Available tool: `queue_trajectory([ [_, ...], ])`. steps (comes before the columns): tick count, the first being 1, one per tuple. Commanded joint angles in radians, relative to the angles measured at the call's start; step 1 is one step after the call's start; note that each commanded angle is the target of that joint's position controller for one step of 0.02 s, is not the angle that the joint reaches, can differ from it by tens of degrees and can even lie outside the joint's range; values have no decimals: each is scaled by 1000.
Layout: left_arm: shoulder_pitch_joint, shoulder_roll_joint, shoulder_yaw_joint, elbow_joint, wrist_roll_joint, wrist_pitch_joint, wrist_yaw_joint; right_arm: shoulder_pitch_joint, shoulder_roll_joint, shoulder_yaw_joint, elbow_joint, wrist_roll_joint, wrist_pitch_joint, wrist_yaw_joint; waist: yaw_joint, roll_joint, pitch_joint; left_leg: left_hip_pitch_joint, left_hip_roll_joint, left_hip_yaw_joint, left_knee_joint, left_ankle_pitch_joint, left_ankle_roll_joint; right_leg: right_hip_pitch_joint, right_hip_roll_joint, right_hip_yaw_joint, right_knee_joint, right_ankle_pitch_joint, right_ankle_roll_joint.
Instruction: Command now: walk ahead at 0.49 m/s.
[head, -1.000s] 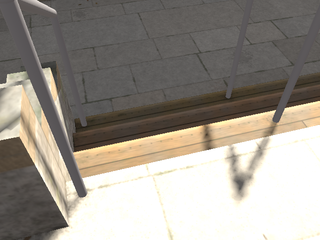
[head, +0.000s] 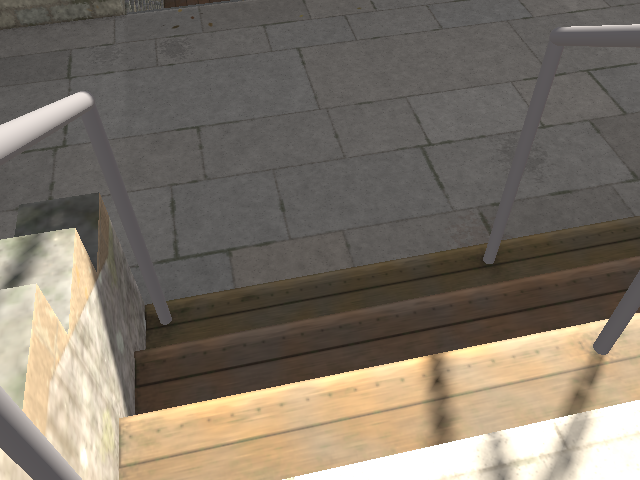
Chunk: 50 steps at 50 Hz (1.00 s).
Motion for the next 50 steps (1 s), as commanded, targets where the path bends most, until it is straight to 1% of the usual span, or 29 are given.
queue_trajectory([
  [1, 60, 100, 10, -28, 0, -13, 6, -110, -24, 5, -77, 13, -13, 8, 7, -79, 77, -11, -26, 32, -116, 86, -2, -18, -278, 160, -92, 319, -91],
  [7, 120, 122, -2, 13, 13, 3, 25, -255, -40, -4, -136, 9, -28, 17, 33, -88, 109, -40, -80, 74, -237, -70, 64, 169, -325, 167, 22, 568, -105],
  [9, 74, 143, -4, 13, 10, 4, 35, -147, -55, -15, -108, 17, -43, 14, -30, -112, 46, 186, -145, 89, -296, -100, 93, 139, -313, 136, 125, 844, -66],
  [10, 59, 154, -3, 18, 6, 6, 37, -6, -72, -28, -62, 14, -50, 5, -91, -112, -26, 354, -177, 96, -328, -85, 114, 119, -294, 114, 266, 910, -46],
  [11, 35, 162, -2, 8, -5, 6, 39, 192, -112, -46, -5, 1, -62, -8, -178, -83, -129, 622, -115, 25, -361, -20, 151, -21, -258, 78, 495, 777, -18],
  [12, 81, 117, -10, -20, -15, 5, 37, 372, -208, -70, 20, -25, -65, -25, -216, 69, -286, 857, 160, -281, -381, -52, 202, -212, -174, 17, 851, 309, 12],
  [13, 216, 60, -8, -2, -38, 11, 27, 348, -239, -77, 30, 4, -49, -15, -139, 217, -384, 1025, 333, -712, -511, -99, 337, -498, -9, 69, 1166, -346, 37],
  [14, 139, 133, 13, -4, -11, 14, 30, 271, -185, -70, 20, 30, -35, -7, -134, 26, -232, 912, 278, -616, -539, -166, 304, -617, -77, 144, 1231, -260, 30],
  [16, 2, 107, 14, -60, -4, 8, 27, 132, -107, -43, 12, 24, -44, -5, -70, -17, -18, 615, 202, -369, -605, 20, 253, -571, -140, 138, 1133, -139, 35],
  [17, -10, 106, 18, -65, 12, 21, 25, 114, -88, -37, 18, 19, -55, -7, -38, -22, 11, 533, 159, -285, -616, 86, 224, -523, -167, 145, 1060, -123, 44],
  [19, 27, 87, 19, -59, 27, 60, 19, 153, -85, -35, 46, 24, -83, -10, 1, -3, 13, 459, 115, -195, -626, 213, 176, -434, -174, 141, 973, -108, 56],
  [21, 4, 80, 23, -70, 24, 82, 17, 197, -110, -38, 67, 18, -94, -5, 10, 9, 12, 469, 95, -155, -642, 273, 181, -454, -170, 119, 920, -76, 63],
  [27, -258, 88, 18, -157, 18, 86, 1, 282, -131, -29, 98, 37, -73, -20, -40, 44, 50, 539, 48, -79, -678, 348, 141, -520, -197, 64, 588, 156, 74],
  [29, -276, 78, 7, -156, 18, 96, 1, 334, -135, -28, 116, 30, -62, -29, -55, 56, 22, 583, 58, -65, -648, 405, 139, -499, -175, 40, 602, 156, 76],
  [30, -290, 70, 3, -151, 15, 102, 5, 351, -110, -17, 125, 25, -57, -30, -62, 55, 22, 605, 56, -64, -645, 402, 140, -505, -171, 58, 565, 146, 75],
  [31, -288, 87, 7, -147, 15, 105, 6, 373, -126, -22, 130, 19, -50, -31, -69, 46, 31, 649, 75, -83, -641, 370, 155, -535, -172, 64, 567, 111, 74],
  [32, -317, 77, -1, -150, 23, 103, 2, 383, -113, -15, 135, 15, -36, -33, -78, 47, 40, 700, 101, -94, -632, 384, 177, -575, -182, 80, 551, 92, 66],
  [33, -267, 107, 9, -127, 41, 96, -1, 434, -120, -16, 159, -2, -31, -38, -73, 47, 19, 793, 156, -118, -581, 459, 220, -632, -202, 116, 658, 147, 39],
  [35, -300, 135, 17, -129, 37, 81, -1, 448, -141, -19, 158, -3, -16, -42, -82, -8, 41, 867, 181, -139, -548, 447, 264, -727, -213, 139, 672, 76, 21],
  [39, -415, 100, 6, -161, 46, 63, -5, 481, -132, -14, 175, 19, -20, -47, -109, 14, 104, 829, 170, -114, -473, 480, 231, -673, -181, 56, 622, -26, 20],
  [41, -339, 97, 12, -129, 31, 68, 5, 401, -169, -29, 155, 33, -43, -47, -56, 21, 85, 661, 114, -50, -358, 644, 183, -416, -108, -22, 545, -61, 1],
  [42, -128, 101, 24, -51, 26, 67, 11, 328, -178, -30, 141, 35, -55, -43, 34, 37, 11, 492, 62, 18, -173, 743, 153, -125, -49, -70, 556, 36, -19],
  [43, 127, 127, 43, 37, 24, 61, 12, 244, -203, -42, 129, 45, -66, -38, 161, 19, -66, 268, 2, 37, 102, 600, 111, 180, -54, -28, 453, 141, -56],
  [44, 238, 254, 76, 61, 18, 51, 10, 184, -167, -46, 93, 57, -84, -33, 222, -229, -63, 27, -155, 68, 581, -152, 66, 287, -250, 234, 272, 215, -146],
  [45, 154, 268, 64, 19, -14, 40, -7, 257, -95, -30, 70, 47, -88, -34, 118, -289, -65, -110, -214, -90, 708, -491, 74, 250, -430, 540, 202, 442, -228],
  [46, 68, 254, 65, -1, -26, 38, -11, 255, -106, -34, 66, 50, -80, -46, 72, -190, -18, -135, -156, -142, 645, -423, 72, 137, -483, 521, 138, 274, -223],
  [48, -91, 176, 43, -20, -5, 31, -1, 208, -130, -49, 75, 34, -36, -48, -29, -59, 130, -53, -91, -154, 486, -391, 34, -163, -444, 448, 112, 104, -178],
  [49, -101, 176, 38, -27, 19, 20, 6, 192, -128, -52, 68, 7, -8, -48, -49, -32, 147, -7, -77, -159, 400, -368, 23, -255, -431, 420, 104, 83, -176],
  [50, -95, 191, 40, -23, 31, 5, 10, 190, -113, -51, 71, -5, 16, -38, -66, -36, 135, 64, -83, -109, 336, -249, 22, -322, -383, 348, 120, 26, -162],
])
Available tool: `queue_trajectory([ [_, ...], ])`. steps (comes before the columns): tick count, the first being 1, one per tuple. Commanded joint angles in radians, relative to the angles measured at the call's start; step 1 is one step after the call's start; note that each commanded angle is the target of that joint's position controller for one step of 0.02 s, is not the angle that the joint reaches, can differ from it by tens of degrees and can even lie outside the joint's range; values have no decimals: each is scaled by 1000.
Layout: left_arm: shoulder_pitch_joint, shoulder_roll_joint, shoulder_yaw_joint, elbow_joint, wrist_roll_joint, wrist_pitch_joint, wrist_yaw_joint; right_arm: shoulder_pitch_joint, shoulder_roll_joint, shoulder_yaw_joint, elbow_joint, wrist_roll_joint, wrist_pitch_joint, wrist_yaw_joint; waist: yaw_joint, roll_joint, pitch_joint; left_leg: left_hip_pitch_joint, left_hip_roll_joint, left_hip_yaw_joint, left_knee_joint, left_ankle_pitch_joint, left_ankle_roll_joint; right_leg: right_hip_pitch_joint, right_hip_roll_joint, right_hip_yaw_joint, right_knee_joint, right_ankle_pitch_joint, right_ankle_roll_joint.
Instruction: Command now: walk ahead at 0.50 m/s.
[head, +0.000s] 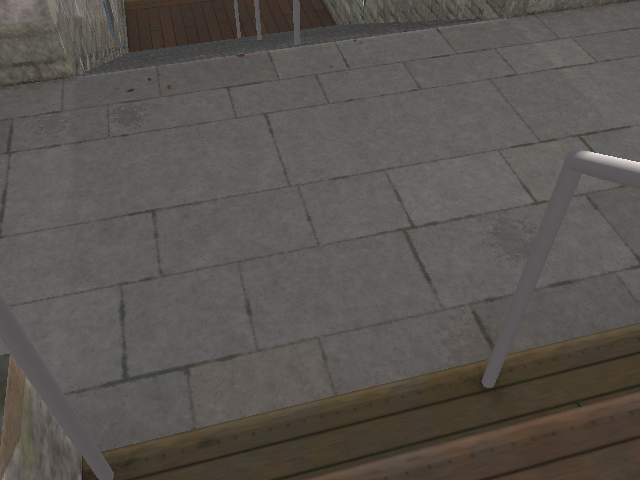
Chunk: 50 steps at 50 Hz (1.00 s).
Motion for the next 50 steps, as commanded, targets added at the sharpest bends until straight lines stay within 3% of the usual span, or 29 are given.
queue_trajectory([
  [1, 37, 142, 23, -24, 15, -45, 12, 28, -55, -22, -40, -34, 52, 10, -43, -73, 105, -107, 35, -11, -45, 202, -5, -131, -308, 339, -303, 270, -208],
  [2, 10, 108, 12, -26, 3, -65, 15, -56, -79, -35, -69, -21, 53, 15, -54, -18, 120, -146, 44, -70, -200, 370, 1, -148, -238, 278, -255, 85, -133],
  [4, -22, 99, 7, -37, -14, -89, 23, -133, -23, -6, -113, -20, 47, 53, -71, -65, 86, 91, -10, 60, -455, 749, 0, -350, -140, 160, -255, -61, -90],
  [7, 10, 91, -1, -30, -19, -78, 37, -89, -5, 14, -93, -13, 47, 72, -68, -80, 31, 332, -34, 123, -526, 947, 2, -446, -121, 109, -113, -115, -76],
  [11, 139, 79, 0, 9, 19, -43, 65, -169, -62, 22, -106, -4, 32, 38, 40, -58, 109, 232, -2, 141, -826, 816, -32, -159, -120, 132, 204, 9, -77],
  [13, 180, 78, -1, 41, 24, -2, 96, 62, -74, 14, -30, -33, 22, 19, -25, -31, 75, 345, 35, 131, -1100, 826, 2, -33, -73, 95, 583, 260, -101],
  [14, 149, 92, 4, 39, 3, 17, 95, 246, -103, -5, 22, -42, 22, 16, -117, -10, 4, 528, 97, 90, -1168, 906, 79, -115, -19, 65, 958, 290, -106],
  [15, 184, 16, 2, 23, -13, 21, 75, 353, -171, -17, 55, -38, 4, 31, -107, 190, -103, 843, 241, -30, -808, 1417, 120, -462, 94, 49, 1362, -471, -84],
  [16, 289, 21, -5, -21, -40, 11, 81, 342, -195, -9, 36, -20, -10, 55, -11, 146, -197, 1016, 379, -156, -580, 1425, 145, -711, 38, 202, 1391, -427, -107],
  [18, 188, 92, 4, 7, 4, 16, 80, 280, -143, -6, 16, 12, -3, 56, -38, 6, -97, 786, 372, -170, -699, 876, 206, -862, -12, 185, 1353, -243, -99],
  [19, 66, 97, 7, -51, 30, 16, 84, 239, -189, -22, 22, 10, -24, 28, -57, 147, -93, 670, 493, -396, -777, 442, 310, -928, -36, 237, 1282, -149, -53],
  [20, -73, 143, 18, -76, 33, 31, 79, 197, -94, 19, 24, -2, -38, 27, -32, -47, 42, 523, 420, -370, -831, 330, 275, -985, -68, 273, 1096, -1, -24],
  [22, -114, 91, 11, -87, 19, 49, 50, 68, -73, 41, -4, -14, -58, 28, 64, -87, 159, 68, 281, -209, -945, 318, 200, -641, -107, 236, 570, 234, 38],
  [25, -29, 28, 4, -2, 49, 89, 16, 146, -132, 17, 41, -8, -60, 10, 60, 85, 75, 43, 248, -186, -888, 527, 221, -403, -140, 143, 512, 440, 44],
  [26, -21, 38, 8, -1, 33, 92, 14, 152, -117, 18, 32, -3, -57, 15, 65, 57, 60, 79, 226, -150, -865, 520, 203, -416, -137, 110, 486, 476, 29],
  [28, -252, 82, 24, -64, 23, 57, 10, 247, -58, 23, 66, 5, -64, 4, -34, 4, 129, 352, 199, -204, -771, 172, 199, -746, -165, 190, 275, 658, 2],
  [30, -353, 55, 17, -96, 28, 35, -14, 297, -39, 30, 69, -9, -66, 0, -81, 30, 133, 402, 196, -239, -714, 77, 200, -775, -150, 189, 173, 716, 8],
  [32, -378, 20, 2, -103, 25, 14, -33, 212, -39, 34, 33, -6, -73, -8, -71, -51, 89, 150, 139, -147, -673, -62, 158, -434, -121, 111, -16, 979, 29],
  [35, -408, 14, -8, -127, -8, 21, -50, 186, -71, 25, 15, -23, -57, 5, -132, -1, 127, 122, 125, -145, -592, 35, 138, -264, -93, 74, -143, 895, 45],
  [38, -397, 53, -9, -151, -15, -1, -19, 259, -61, 29, 45, -39, -24, -11, -170, 29, 147, 263, 119, -167, -412, 214, 130, -188, -127, 113, -336, 819, 42],
  [40, -61, 101, 19, -55, 1, -7, 1, 228, -103, 15, 53, -41, -3, -29, -9, 21, 38, 261, 87, -139, -32, 381, 142, 99, -158, 125, -470, 780, 25],
  [41, 91, 155, 36, -4, 21, -2, 2, 273, -99, 7, 76, -18, -4, -27, 61, -56, -71, 143, 15, -75, 229, 212, 112, 343, -155, 95, -395, 803, 50],
  [42, 205, 202, 32, 9, 39, -5, -9, 379, -22, 10, 96, 18, -8, -20, 42, -205, -183, -170, -97, -47, 664, -538, 69, 654, -302, 200, -65, 1249, 9],
  [43, 250, 216, 35, 13, 25, 2, -30, 464, -1, 23, 70, 55, -18, -38, 14, -248, -344, -366, -38, -41, 824, -559, 52, 827, -468, 301, 136, 1382, -48],
  [44, 246, 235, 53, 0, -11, 17, -31, 360, -21, 30, 9, 50, -15, -48, 60, -281, -397, -501, 6, 9, 864, -438, 35, 761, -555, 460, -38, 808, -131],
  [45, 185, 165, 34, -27, -7, 11, -15, 165, -33, 29, -31, 15, -1, -41, 88, -213, -227, -580, 27, 48, 711, -253, 17, 534, -506, 475, -239, 288, -152],
  [47, 98, 122, 15, -51, 17, -7, 0, 11, -40, 16, -85, -34, 32, -16, 54, -150, -19, -469, 65, 36, 652, -136, 27, 148, -492, 463, -321, 213, -196],
  [48, 26, 58, -7, -48, 28, -24, -2, 2, -39, 4, -75, -33, 40, -8, -14, -37, 67, -409, 102, -58, 369, 96, 22, -17, -410, 332, -286, 248, -115],
  [50, -39, 57, -17, -55, 1, -45, 11, 26, 15, 11, -69, -15, 55, 12, -99, -109, 114, -263, 82, -40, 89, 304, -11, -261, -352, 221, -278, 356, -67],
])
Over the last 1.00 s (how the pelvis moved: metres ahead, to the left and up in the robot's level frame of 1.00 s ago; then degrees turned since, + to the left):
0.48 -0.01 -0.03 -1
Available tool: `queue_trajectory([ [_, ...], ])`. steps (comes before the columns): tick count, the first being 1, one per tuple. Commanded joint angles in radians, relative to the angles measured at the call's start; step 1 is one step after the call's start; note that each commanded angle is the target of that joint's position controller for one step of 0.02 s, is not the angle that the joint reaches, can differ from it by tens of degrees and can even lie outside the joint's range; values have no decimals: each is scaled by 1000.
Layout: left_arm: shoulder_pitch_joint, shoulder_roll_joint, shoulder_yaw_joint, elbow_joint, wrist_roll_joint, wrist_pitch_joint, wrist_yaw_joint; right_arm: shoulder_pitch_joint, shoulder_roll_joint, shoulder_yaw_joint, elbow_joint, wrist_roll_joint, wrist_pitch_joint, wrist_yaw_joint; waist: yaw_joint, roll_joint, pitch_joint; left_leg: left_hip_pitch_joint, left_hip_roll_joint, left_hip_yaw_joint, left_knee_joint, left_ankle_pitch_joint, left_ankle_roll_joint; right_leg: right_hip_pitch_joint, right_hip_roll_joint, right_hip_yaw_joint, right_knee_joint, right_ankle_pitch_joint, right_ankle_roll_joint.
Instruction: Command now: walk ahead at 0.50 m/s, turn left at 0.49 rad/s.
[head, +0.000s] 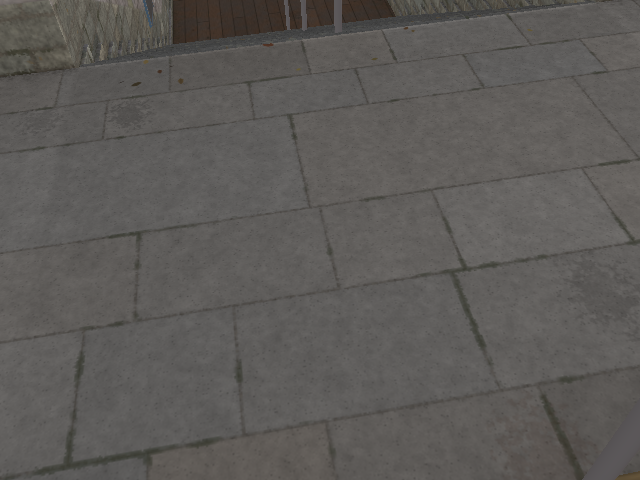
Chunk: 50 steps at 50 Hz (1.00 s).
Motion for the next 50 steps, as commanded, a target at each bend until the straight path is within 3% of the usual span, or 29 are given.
queue_trajectory([
  [1, 25, 118, 4, -44, -18, -39, 20, -8, -6, -11, -69, -15, 13, 28, -29, -123, 99, -15, 27, -69, -384, 336, -35, -190, -294, 247, -257, 396, -76],
  [3, 141, 173, 21, -12, -30, -37, 32, 39, 7, -11, -38, -29, 27, 27, -30, -119, 17, -28, 24, -54, -385, 330, -39, -77, -325, 237, -225, 586, -113],
  [4, 154, 188, 26, -12, -21, -41, 30, 41, -3, -17, -31, -24, 34, 21, -34, -147, -19, -44, 17, -47, -338, 422, -23, -32, -328, 244, -192, 546, -104],
  [5, 164, 160, 21, -12, -30, -34, 31, -30, -16, -22, -50, -16, 40, 20, -22, -135, 3, -104, 23, -67, -343, 431, -5, 0, -326, 243, -187, 468, -83],
  [6, 148, 88, 7, -6, -40, -35, 39, -130, -35, -31, -84, -14, 32, 27, -14, -99, 37, -191, 44, -133, -488, 587, 6, 57, -267, 210, -154, 178, -40],
  [7, 179, 79, 1, -8, -46, -39, 44, -208, -29, -28, -107, -9, 23, 37, 16, -111, 69, -236, 26, -133, -538, 651, 10, 78, -275, 241, -168, 28, -29],
  [10, 288, 108, 11, 11, -21, -45, 47, -327, -34, -31, -143, -13, 9, 48, 75, -86, 126, -374, 14, -147, -592, 669, 12, 195, -313, 270, -119, -21, -35],
  [12, 255, 96, 2, -11, -9, -52, 58, -400, -33, -19, -165, -9, -20, 59, 94, -15, 132, -162, -20, -73, -870, 927, -17, 39, -251, 120, -35, -49, -27],
  [13, 238, 110, 9, -14, 0, -49, 51, -418, -11, -14, -166, -4, -26, 82, 101, -30, 129, 15, -37, 22, -934, 1009, -4, -54, -215, 51, -33, -42, -15],
  [16, 283, 119, 21, -2, 0, -28, 52, -514, 12, 3, -195, 18, -26, 97, 186, -78, 191, 103, -24, 104, -1066, 918, -10, -12, -237, 7, 35, 13, -19],
  [19, 316, 142, 32, 13, 16, 15, 68, -541, -2, 10, -201, 11, -25, 82, 222, -112, 226, 87, 10, 118, -1205, 682, 18, 164, -263, 12, 156, 274, -41],
  [21, 303, 147, 37, 26, 13, 30, 65, -281, -54, -17, -115, 8, -27, 54, 120, -112, 50, 383, -27, 143, -1260, 609, 51, 203, -239, -17, 491, 570, -68],
  [22, 277, 147, 28, 26, 10, 31, 70, -92, -81, -31, -39, -4, -36, 48, 18, -73, -10, 562, -56, 181, -1345, 699, 76, 151, -208, -58, 744, 596, -65],
  [23, 248, 128, 28, 29, 2, 33, 72, 53, -137, -55, 12, -25, -39, 57, -71, 48, -39, 836, 18, 62, -1397, 778, 140, -97, -115, -92, 1150, 63, -50],
  [24, 280, 53, 22, -29, -18, 30, 63, 94, -226, -67, 1, -16, -37, 66, -16, 209, -173, 1261, 198, -83, -854, 1330, 219, -599, -28, -52, 1519, -624, -13],
  [25, 225, 115, 17, -123, -49, 18, 51, 115, -258, -69, -32, 33, -26, 62, -67, 143, -414, 1385, 318, -287, -880, 1251, 327, -734, -81, 70, 1529, -547, -2],
  [26, 90, 140, 19, -191, -41, 6, 47, 143, -251, -63, -52, 28, -8, 43, -112, 111, -398, 1311, 384, -461, -1136, 759, 382, -853, -44, 90, 1451, -446, 28],
  [27, 52, 136, 15, -174, 2, 2, 52, 77, -191, -48, -42, 21, 1, 28, -60, 48, -206, 1072, 360, -482, -1272, 232, 343, -888, -88, 142, 1260, -303, 24],
  [29, 58, 158, 32, -140, 30, 29, 51, -68, -84, -5, -64, 11, -31, 34, 67, -74, -8, 603, 286, -416, -1263, 192, 274, -695, -129, 194, 929, -65, 51],
  [30, -19, 120, 19, -171, 9, 47, 50, -153, -85, 1, -80, 22, -46, 26, 123, -75, 86, 300, 206, -332, -1350, 250, 240, -496, -122, 173, 618, 93, 103],
  [32, 11, 71, 10, -151, 38, 67, 37, -130, -158, -16, -66, 18, -56, 14, 138, -5, 0, 211, 153, -300, -1318, 542, 253, -279, -87, 136, 524, 200, 132],
  [33, 144, 76, 16, -91, 25, 69, 31, -100, -186, -31, -50, 14, -61, 19, 163, 34, -75, 238, 145, -273, -1287, 671, 250, -206, -77, 132, 566, 331, 119],
  [35, -25, 149, 52, -137, 5, 60, 22, -28, -116, -22, -23, 33, -68, 28, 95, 38, -25, 362, 98, -320, -1219, 358, 228, -382, -106, 214, 425, 532, 99],
  [37, -167, 134, 49, -184, 24, 56, 3, 8, -83, -11, -29, 31, -67, 20, 52, 44, 30, 361, 68, -376, -1190, -45, 221, -439, -97, 227, 235, 665, 100],
  [38, -186, 131, 50, -186, 30, 53, -7, 11, -77, -11, -38, 19, -71, 22, 39, 40, 44, 355, 61, -397, -1176, -114, 221, -437, -91, 231, 191, 702, 92],
  [40, -230, 99, 47, -201, 28, 43, -16, 42, -87, -10, -56, 22, -74, 18, 24, 43, 47, 329, 68, -426, -1112, -192, 232, -392, -73, 234, 125, 732, 79],
  [43, -333, 91, 40, -237, 30, 36, -26, 104, -93, -1, -58, -10, -78, 6, -39, 51, 86, 355, 44, -446, -1021, -195, 233, -389, -47, 234, 30, 639, 89],
  [48, -338, 80, 30, -232, -42, -6, -35, 118, -103, -5, -61, -28, -60, -30, -79, 55, 127, 457, 36, -447, -852, -40, 185, -253, -100, 263, -351, 721, 47],
  [50, -219, 123, 48, -183, -34, -2, -24, 146, -120, -14, -40, -21, -54, -28, -43, 17, 100, 425, 15, -389, -679, 88, 168, -43, -94, 198, -431, 693, 31],
])
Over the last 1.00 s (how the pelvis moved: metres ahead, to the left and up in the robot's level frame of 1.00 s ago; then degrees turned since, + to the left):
0.51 -0.10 -0.34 9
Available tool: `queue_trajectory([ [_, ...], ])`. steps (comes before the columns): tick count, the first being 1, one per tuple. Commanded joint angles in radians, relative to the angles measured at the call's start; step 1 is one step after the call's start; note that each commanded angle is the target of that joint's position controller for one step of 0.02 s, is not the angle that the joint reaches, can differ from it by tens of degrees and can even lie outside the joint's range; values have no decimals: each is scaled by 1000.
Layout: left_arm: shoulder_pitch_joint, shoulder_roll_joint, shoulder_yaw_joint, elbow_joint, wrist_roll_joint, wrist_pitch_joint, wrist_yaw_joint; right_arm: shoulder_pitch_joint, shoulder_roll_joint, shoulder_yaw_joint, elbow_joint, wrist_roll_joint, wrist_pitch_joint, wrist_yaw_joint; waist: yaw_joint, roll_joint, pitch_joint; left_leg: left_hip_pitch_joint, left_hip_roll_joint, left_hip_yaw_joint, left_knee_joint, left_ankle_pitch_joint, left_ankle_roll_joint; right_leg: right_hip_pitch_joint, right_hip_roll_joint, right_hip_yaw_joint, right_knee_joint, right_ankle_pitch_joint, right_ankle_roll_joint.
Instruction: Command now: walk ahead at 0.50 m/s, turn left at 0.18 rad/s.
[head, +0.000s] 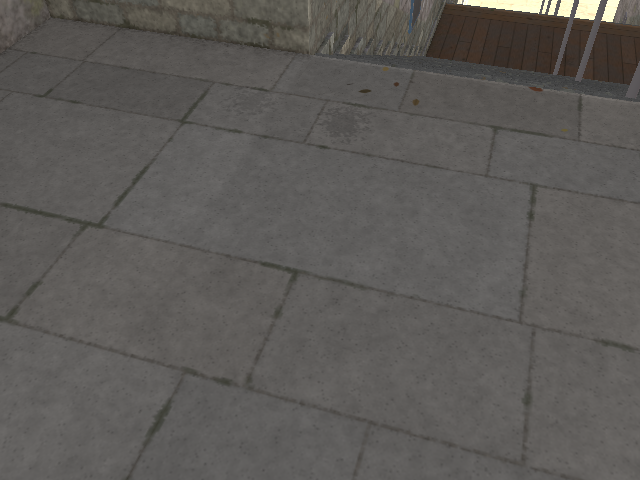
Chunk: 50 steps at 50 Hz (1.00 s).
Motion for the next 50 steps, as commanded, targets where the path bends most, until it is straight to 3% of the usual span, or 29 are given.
queue_trajectory([
  [1, 201, 107, 38, 56, -2, -11, 15, 56, -129, -34, 7, -6, 11, -1, 113, 34, 109, -148, 147, -224, 132, 593, 174, 274, -11, -48, -163, -39, -28],
  [2, 373, 133, 52, 131, -5, -5, 16, 88, -101, -40, 36, -5, 7, 20, 171, -41, -6, -285, 56, -96, 399, 338, 143, 517, -19, -44, -39, -84, 0],
  [3, 528, 177, 50, 177, 28, -13, 6, 199, -30, -35, 56, 41, -2, 34, 149, -168, -108, -596, -30, -29, 879, -23, 91, 823, -126, 37, 308, 228, -28],
  [4, 561, 183, 48, 191, 16, -13, -3, 175, -29, -18, 24, 51, -8, 18, 156, -210, -149, -816, 33, 20, 1080, 62, 83, 873, -201, 170, 350, 162, -26],
  [5, 507, 282, 79, 177, 4, -12, 11, 100, -63, -10, -41, 58, -21, 12, 164, -374, -222, -1001, 38, 95, 1135, 192, 60, 885, -361, 514, 64, -465, -207],
  [6, 378, 94, 31, 131, -9, 0, 32, -113, -102, -24, -43, 3, -7, 13, 170, -60, -21, -1049, 153, 150, 920, 362, 50, 664, -238, 435, -77, -756, -142],
  [7, 320, 102, 28, 107, 11, -13, 45, -167, -112, -24, -60, -4, -6, 33, 167, -110, 16, -960, 181, 92, 798, 475, 50, 516, -257, 416, -64, -742, -187],
  [8, 329, 66, 15, 126, 29, -22, 50, -194, -84, -17, -50, -14, 3, 47, 143, -69, 76, -896, 217, 81, 732, 480, 45, 362, -235, 412, -58, -598, -183],
  [9, 316, 17, -8, 149, 28, -44, 48, -255, -61, -14, -70, -13, 10, 62, 106, -22, 147, -838, 230, 40, 525, 607, 42, 229, -171, 309, -51, -509, -154],
  [10, 272, 15, -10, 154, 24, -55, 50, -281, -47, -6, -74, -9, 10, 73, 67, -2, 164, -713, 236, 61, 311, 698, 14, 104, -107, 224, -94, -420, -119],
  [11, 260, 47, -6, 148, 18, -60, 52, -290, -24, 1, -87, -4, 11, 82, 62, -44, 151, -582, 223, 122, 111, 774, -2, 29, -61, 138, -157, -335, -143],
  [12, 272, 53, -3, 152, 10, -65, 54, -285, -11, 7, -75, -11, 10, 85, 65, -90, 130, -518, 217, 138, -6, 849, -9, 44, -54, 110, -150, -203, -157],
  [13, 305, 29, -11, 159, -2, -61, 54, -302, 16, 22, -79, 1, 4, 85, 77, -94, 108, -460, 211, 152, -122, 906, -13, 74, -51, 68, -144, -94, -154],
  [16, 388, 21, -15, 170, -20, -51, 54, -439, 15, 37, -107, 25, -8, 88, 130, -26, 105, -377, 181, 191, -373, 986, 3, 195, -68, 53, -179, -1, -132],
  [20, 481, 27, -22, 211, 2, -32, 56, -556, -10, 34, -136, 31, -8, 80, 172, 18, 143, -397, 165, 197, -515, 881, 28, 417, -95, 48, -153, 35, -126],
  [22, 492, 39, -23, 221, 13, -25, 62, -516, -19, 28, -122, 34, -19, 71, 150, 8, 109, -296, 127, 208, -574, 786, 45, 486, -92, 32, -55, 206, -124],
  [24, 467, 68, -18, 222, 10, -23, 62, -281, -63, 7, -53, 19, -43, 56, 40, 38, -8, 42, 115, 192, -631, 811, 93, 405, -65, -11, 211, 297, -118],
  [25, 426, 53, -25, 179, 3, -31, 55, -100, -132, -13, -22, -2, -55, 43, -37, 90, -136, 326, 296, 0, -608, 798, 156, 203, -35, -37, 462, 25, -113],
  [26, 542, -51, -45, 166, -38, -30, 48, -11, -232, -43, -9, -7, -44, 40, -14, 314, -297, 637, 607, -433, -625, 859, 338, -154, 132, -136, 878, -765, -69],
  [27, 461, 86, -8, 172, -2, -23, 51, -17, -167, -39, -2, 37, -19, 43, -25, 155, -236, 567, 583, -531, -724, 731, 336, -293, 138, -77, 982, -890, -75],
  [28, 356, 70, -5, 131, 11, -24, 50, -133, -137, -29, -12, 43, -17, 44, 18, 138, -47, 419, 532, -387, -769, 697, 295, -364, 84, -62, 964, -807, -80],
  [29, 306, 44, -7, 116, 14, -27, 46, -205, -94, -20, -19, 37, -25, 50, 51, 100, 40, 267, 482, -293, -814, 771, 255, -328, 53, -57, 891, -742, -75],
  [31, 326, 0, -7, 131, 35, -4, 34, -248, -50, -9, -5, 36, -38, 44, 130, 112, 95, 69, 398, -149, -878, 893, 193, -186, 17, -61, 754, -692, -52],
  [34, 300, -21, -5, 121, 35, 18, 22, -174, -75, -17, 34, 47, -60, 40, 157, 124, 86, 33, 361, -62, -908, 1028, 192, -154, 24, -96, 678, -640, -29],
  [39, 56, -21, -12, 42, 22, 15, 12, -103, -86, -19, 61, 48, -60, 44, 119, 137, 136, 1, 313, 32, -958, 1015, 161, -161, 7, -139, 402, -414, -5],
  [45, -107, 12, -15, -20, 16, 9, 23, 10, -115, -24, 103, 37, -56, 38, 68, 132, 165, 155, 373, 20, -928, 1036, 148, -147, 37, -154, 221, -404, -35],
  [48, -21, 38, -3, -6, 19, -6, 32, -5, -134, -29, 112, 29, -54, 31, 121, 134, 123, 218, 382, 45, -777, 1286, 120, 1, 85, -173, 142, -518, -77],
  [49, 116, 50, 7, 43, 25, -17, 38, -16, -132, -28, 112, 32, -50, 33, 183, 104, 53, 196, 342, 87, -607, 1373, 100, 174, 117, -192, 73, -500, -97],
  [50, 296, 101, 25, 95, 42, -29, 49, -14, -107, -19, 98, 37, -51, 35, 245, 58, -62, 56, 293, 127, -375, 1244, 79, 429, 34, -99, 68, -528, -136],
])
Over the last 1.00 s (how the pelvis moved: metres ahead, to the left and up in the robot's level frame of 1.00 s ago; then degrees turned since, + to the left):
0.54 0.08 -0.27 30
